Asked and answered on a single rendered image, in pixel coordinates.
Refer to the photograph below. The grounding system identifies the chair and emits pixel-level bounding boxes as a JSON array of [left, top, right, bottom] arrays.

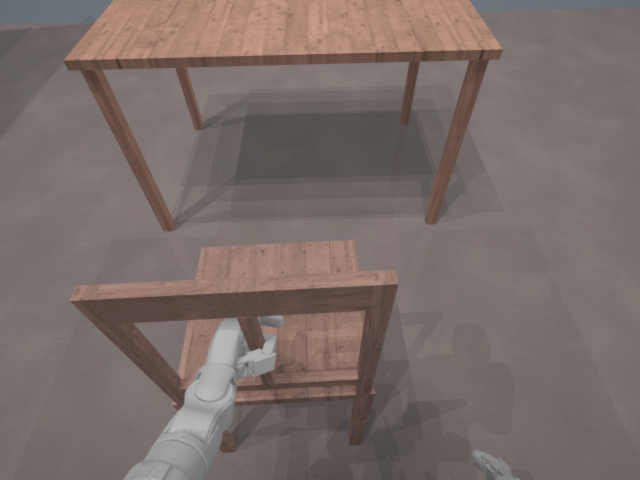
[[70, 240, 399, 453]]

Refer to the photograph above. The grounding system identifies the left robot forearm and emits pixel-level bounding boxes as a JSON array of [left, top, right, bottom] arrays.
[[123, 363, 237, 480]]

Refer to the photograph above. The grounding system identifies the table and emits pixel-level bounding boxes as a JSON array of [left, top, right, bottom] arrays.
[[63, 0, 503, 231]]

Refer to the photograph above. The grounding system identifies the robot left hand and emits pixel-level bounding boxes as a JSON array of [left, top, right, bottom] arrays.
[[205, 315, 284, 380]]

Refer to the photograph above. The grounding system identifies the robot right hand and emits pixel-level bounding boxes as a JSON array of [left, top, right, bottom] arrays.
[[472, 450, 520, 480]]

